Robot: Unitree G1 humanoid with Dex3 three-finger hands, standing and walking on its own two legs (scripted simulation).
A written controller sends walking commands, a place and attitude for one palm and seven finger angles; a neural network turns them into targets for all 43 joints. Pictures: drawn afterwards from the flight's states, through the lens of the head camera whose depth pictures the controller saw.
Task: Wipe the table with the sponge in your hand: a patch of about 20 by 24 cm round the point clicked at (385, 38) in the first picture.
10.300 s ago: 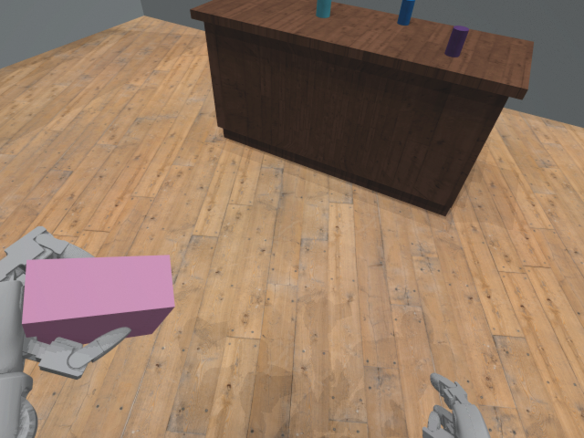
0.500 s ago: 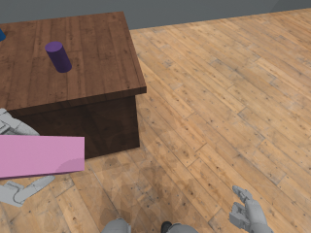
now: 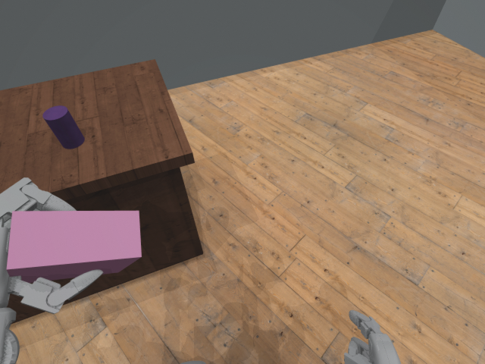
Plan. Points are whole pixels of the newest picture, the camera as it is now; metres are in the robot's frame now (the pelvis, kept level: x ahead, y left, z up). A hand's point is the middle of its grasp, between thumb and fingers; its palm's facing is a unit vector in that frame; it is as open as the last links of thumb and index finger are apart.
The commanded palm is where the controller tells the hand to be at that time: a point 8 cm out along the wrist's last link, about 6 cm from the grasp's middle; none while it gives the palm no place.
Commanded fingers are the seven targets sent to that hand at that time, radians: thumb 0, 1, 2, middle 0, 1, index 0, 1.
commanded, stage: take the last steps up to it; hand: left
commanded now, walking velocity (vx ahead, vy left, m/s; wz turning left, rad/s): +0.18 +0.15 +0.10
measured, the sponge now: (94, 246) +0.24 +0.19 +0.15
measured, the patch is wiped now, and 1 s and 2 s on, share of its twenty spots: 0.00 0.00 0.00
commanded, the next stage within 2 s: come to a stop and stand still in 0.88 s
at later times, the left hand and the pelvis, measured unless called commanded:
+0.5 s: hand (8, 247) +0.22 +0.27 +0.18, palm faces +0.45 -0.76 -0.47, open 10.0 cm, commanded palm +0.16 +0.31 +0.18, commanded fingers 0.00 0.10 1.30 -1.20 -1.60 -1.20 -1.60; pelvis +0.02 +0.02 -0.01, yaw +4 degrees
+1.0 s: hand out of the picture +0.30 +0.34 +0.17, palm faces +0.42 -0.77 -0.49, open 10.0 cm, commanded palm +0.23 +0.38 +0.18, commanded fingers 0.00 0.10 1.30 -1.20 -1.60 -1.20 -1.60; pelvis +0.08 +0.09 -0.01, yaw +3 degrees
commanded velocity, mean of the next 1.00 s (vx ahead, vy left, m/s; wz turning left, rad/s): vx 0.17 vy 0.14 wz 0.02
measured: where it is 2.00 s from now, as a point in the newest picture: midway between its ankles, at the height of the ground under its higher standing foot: outside the picture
